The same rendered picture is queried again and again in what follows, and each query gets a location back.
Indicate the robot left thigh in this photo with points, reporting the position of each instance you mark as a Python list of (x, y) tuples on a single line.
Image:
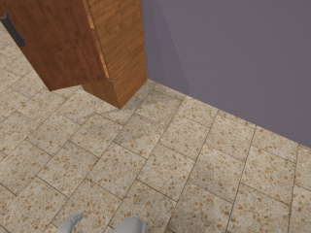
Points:
[(131, 224)]

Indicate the cupboard door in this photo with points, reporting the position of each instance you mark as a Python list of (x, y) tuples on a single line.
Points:
[(59, 43)]

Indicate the handle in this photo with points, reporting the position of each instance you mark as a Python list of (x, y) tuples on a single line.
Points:
[(19, 40)]

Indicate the left robot hand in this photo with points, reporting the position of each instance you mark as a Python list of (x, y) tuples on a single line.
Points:
[(67, 225)]

